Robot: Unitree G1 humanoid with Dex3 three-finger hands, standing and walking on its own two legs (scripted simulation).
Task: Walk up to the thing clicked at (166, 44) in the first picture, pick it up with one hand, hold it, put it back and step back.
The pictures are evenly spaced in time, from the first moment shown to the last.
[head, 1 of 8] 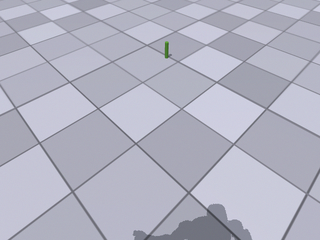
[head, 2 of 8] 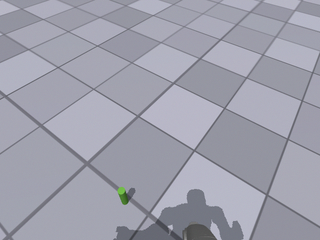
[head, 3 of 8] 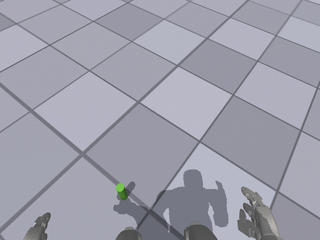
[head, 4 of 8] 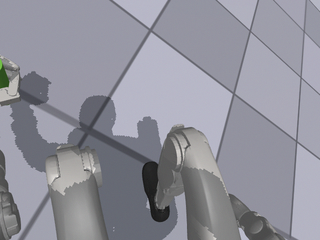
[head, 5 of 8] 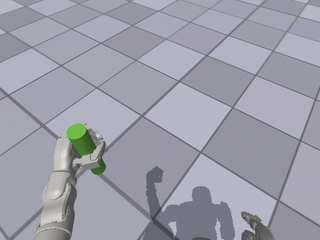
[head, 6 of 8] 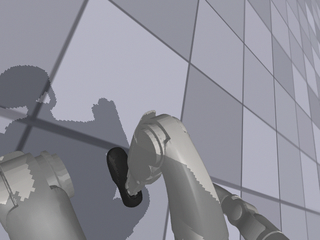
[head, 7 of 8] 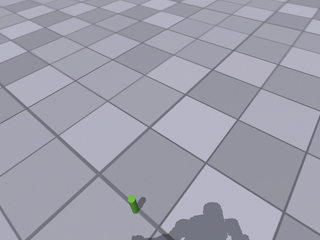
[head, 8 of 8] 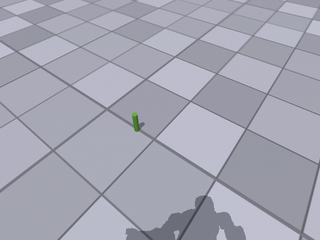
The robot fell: no
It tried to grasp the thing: yes
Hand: left
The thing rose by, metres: 0.69
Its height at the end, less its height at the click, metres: +0.00
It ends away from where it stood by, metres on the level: 0.02
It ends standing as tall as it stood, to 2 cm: yes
